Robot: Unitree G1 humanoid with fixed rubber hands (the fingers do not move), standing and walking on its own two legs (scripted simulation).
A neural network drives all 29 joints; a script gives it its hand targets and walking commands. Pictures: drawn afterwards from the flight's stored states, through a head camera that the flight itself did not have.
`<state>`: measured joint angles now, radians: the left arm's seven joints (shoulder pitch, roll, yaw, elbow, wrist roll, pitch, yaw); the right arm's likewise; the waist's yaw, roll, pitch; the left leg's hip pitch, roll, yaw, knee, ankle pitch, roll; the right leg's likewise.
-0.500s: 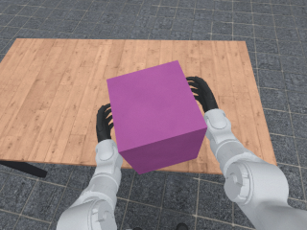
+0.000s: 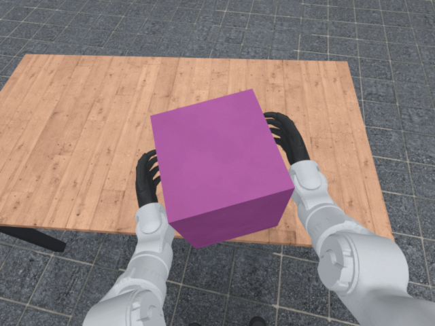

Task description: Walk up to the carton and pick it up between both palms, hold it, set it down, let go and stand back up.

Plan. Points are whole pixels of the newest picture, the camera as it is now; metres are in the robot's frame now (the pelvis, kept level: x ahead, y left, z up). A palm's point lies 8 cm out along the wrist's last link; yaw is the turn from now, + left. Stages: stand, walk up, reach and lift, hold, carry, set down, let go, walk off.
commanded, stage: reach and lift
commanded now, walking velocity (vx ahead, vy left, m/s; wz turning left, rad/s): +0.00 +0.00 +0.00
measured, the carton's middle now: (221, 177) +0.43 +0.05 -0.05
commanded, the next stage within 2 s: none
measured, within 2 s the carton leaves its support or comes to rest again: neither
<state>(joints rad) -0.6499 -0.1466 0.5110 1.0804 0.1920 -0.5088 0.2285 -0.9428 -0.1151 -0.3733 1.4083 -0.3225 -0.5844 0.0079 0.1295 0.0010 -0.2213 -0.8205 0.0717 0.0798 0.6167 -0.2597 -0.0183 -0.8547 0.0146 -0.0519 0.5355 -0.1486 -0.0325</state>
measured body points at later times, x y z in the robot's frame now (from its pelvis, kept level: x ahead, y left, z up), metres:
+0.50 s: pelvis -0.01 +0.01 +0.00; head +0.10 +0.01 +0.44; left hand +0.36 +0.19 -0.02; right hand +0.45 -0.09 +0.02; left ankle -0.01 +0.12 -0.72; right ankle +0.04 -0.10 -0.72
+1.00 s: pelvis -0.02 +0.01 +0.02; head -0.01 +0.02 +0.47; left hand +0.36 +0.20 +0.08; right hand +0.43 -0.08 +0.13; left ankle -0.01 +0.12 -0.72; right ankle +0.04 -0.10 -0.72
